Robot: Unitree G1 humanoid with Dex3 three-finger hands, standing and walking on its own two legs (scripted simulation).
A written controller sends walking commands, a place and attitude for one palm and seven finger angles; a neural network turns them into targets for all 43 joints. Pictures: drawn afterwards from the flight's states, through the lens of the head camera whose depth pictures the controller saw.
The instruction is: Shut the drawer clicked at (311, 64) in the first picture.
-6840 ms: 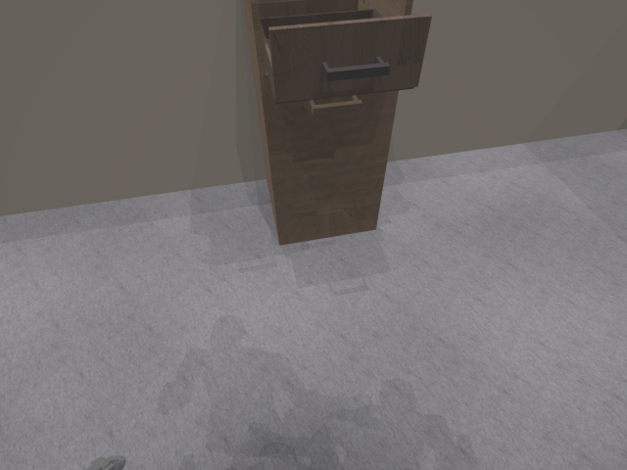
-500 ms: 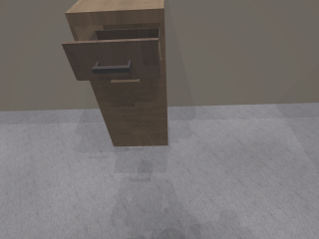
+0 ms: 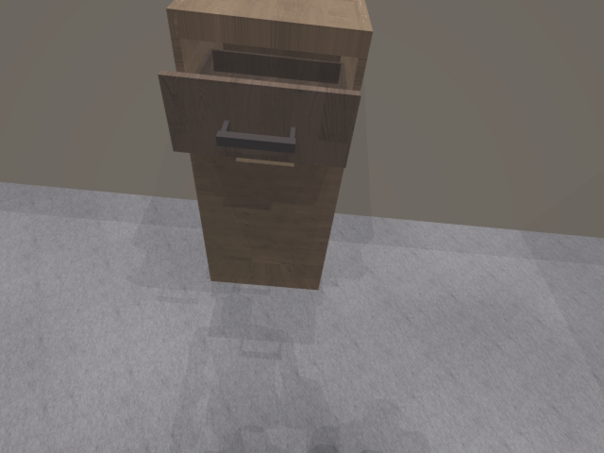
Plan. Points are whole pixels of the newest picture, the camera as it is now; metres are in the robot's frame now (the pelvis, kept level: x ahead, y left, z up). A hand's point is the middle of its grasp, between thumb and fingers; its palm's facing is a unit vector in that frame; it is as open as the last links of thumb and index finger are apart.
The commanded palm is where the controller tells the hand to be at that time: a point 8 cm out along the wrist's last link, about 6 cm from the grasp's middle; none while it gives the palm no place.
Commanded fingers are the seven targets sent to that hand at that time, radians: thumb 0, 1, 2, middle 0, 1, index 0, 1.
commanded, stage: take the last steps up to it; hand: left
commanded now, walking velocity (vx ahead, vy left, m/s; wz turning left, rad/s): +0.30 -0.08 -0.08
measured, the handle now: (258, 135) +0.67 +0.14 +0.06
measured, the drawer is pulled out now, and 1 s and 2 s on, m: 0.17 0.17 0.17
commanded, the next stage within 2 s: come to a stop and stand still in 0.44 s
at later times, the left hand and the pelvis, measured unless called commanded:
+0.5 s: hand (248, 374) +0.29 +0.10 -0.18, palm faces -0.01 -0.99 -0.17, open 7.3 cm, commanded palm none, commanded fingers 0.00 0.90 0.90 -0.20 -0.30 -0.20 -0.30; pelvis +0.18 -0.06 -0.02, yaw -2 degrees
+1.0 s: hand (233, 400) +0.24 +0.12 -0.19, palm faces +0.03 -0.97 -0.24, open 7.4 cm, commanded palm none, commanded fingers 0.00 0.90 0.90 -0.20 -0.30 -0.20 -0.30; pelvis +0.22 -0.07 -0.02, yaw -4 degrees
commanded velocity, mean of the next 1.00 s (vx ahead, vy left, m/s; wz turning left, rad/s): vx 0.03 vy -0.03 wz -0.01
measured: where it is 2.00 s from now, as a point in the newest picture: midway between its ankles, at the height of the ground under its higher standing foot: outside the picture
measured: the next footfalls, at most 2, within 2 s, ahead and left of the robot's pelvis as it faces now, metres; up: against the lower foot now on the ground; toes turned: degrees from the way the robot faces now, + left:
right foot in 0.38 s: +0.24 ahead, -0.18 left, +0.00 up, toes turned -7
left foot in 0.74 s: +0.34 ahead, +0.07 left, +0.00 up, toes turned +2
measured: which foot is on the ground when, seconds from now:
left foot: down 0.00-0.36, up 0.38-0.72, down 0.74-1.00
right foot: up 0.00-0.36, down 0.38-1.00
